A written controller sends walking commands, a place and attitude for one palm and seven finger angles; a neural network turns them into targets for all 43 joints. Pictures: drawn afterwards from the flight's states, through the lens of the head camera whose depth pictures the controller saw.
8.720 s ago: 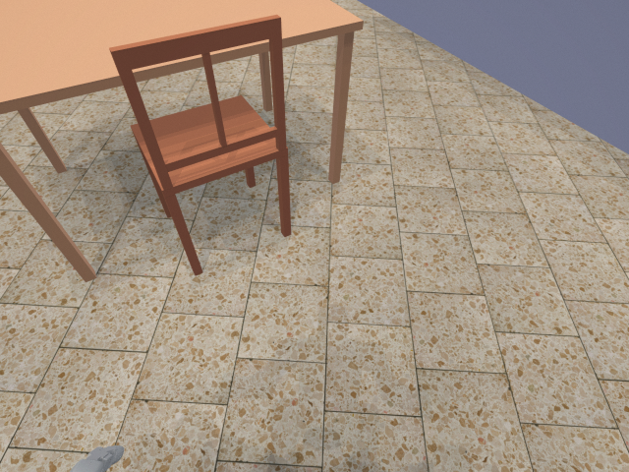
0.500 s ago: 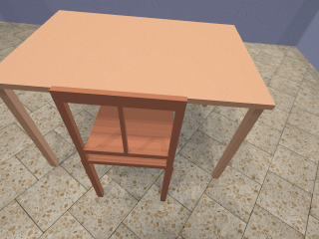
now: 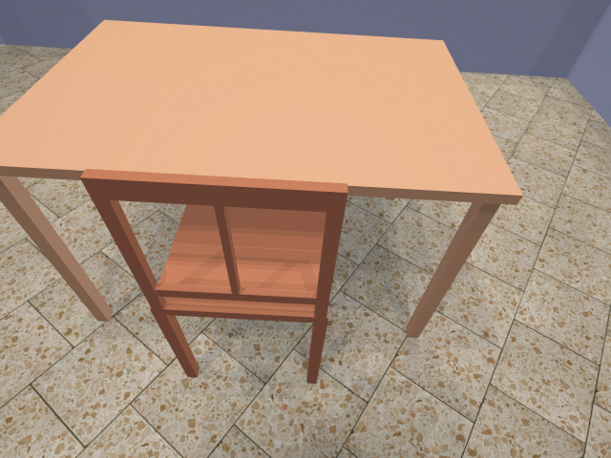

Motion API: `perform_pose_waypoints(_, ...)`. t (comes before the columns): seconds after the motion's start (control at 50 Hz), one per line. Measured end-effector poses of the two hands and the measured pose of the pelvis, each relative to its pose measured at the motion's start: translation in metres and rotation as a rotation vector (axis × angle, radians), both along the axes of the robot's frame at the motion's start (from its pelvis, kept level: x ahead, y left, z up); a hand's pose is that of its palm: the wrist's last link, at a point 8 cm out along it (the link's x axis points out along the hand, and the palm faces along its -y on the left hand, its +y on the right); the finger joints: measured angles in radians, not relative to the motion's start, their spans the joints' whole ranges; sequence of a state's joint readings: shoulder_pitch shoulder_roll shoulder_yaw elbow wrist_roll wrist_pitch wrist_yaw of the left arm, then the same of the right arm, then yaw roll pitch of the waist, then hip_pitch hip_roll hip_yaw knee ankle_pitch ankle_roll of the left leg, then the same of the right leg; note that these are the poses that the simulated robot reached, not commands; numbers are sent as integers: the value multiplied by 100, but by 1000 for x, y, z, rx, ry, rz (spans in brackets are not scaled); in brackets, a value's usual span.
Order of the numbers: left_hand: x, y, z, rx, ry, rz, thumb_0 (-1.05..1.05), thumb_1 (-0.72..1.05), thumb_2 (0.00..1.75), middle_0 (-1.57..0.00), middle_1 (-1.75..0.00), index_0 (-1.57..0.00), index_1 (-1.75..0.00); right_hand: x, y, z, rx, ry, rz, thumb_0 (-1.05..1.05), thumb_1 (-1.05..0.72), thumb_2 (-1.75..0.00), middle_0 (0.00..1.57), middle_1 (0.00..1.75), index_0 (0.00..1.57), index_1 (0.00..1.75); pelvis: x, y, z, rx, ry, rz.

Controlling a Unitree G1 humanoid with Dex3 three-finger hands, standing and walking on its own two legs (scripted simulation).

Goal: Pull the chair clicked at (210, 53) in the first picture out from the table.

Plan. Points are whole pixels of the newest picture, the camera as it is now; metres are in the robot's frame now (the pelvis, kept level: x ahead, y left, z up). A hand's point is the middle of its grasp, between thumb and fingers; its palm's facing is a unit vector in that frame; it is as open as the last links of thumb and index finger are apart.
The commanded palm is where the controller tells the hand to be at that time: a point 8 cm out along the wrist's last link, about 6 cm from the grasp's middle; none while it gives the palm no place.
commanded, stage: look again from close up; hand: left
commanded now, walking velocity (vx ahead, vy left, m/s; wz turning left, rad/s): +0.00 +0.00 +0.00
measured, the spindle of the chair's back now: (229, 252) +0.48 +0.18 -0.10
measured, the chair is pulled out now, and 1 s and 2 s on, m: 0.00 0.00 0.00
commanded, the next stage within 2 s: shuffle to correct the standing spot in 0.82 s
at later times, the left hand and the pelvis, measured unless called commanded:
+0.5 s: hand out of the picture -0.02 +0.13 -0.18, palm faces +0.04 -0.99 -0.16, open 7.3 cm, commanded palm none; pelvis +0.00 -0.03 +0.00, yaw +1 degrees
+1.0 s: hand out of the picture -0.03 +0.12 -0.18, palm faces +0.06 -0.99 -0.15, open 7.3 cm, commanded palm none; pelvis +0.00 -0.03 +0.00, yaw +1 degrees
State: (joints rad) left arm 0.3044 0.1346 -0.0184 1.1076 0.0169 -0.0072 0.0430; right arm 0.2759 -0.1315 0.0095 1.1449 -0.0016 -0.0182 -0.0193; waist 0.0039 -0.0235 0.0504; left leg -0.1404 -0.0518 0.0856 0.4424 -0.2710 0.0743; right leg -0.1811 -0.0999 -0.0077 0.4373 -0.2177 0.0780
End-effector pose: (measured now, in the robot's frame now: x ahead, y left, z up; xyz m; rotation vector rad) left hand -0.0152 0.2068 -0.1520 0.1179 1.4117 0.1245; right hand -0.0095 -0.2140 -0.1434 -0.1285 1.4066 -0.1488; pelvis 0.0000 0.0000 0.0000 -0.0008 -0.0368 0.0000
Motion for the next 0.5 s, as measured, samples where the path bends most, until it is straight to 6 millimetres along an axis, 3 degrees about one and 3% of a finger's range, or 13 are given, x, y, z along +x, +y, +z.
perform_pose_waypoints(0.22,-1,-15,1,-5,-4,7,0,91,90,-20,-30,-20,-30,8,-17,2,-12,-16,5,1,-92,-89,20,30,20,30,1,-12,1,0,0,1)
perform_pose_waypoints(0.5,-5,-26,4,1,-7,23,0,91,90,-20,-30,-20,-30,5,-26,2,-1,1,15,1,-92,-89,20,30,19,30,0,-25,3,0,2,13)
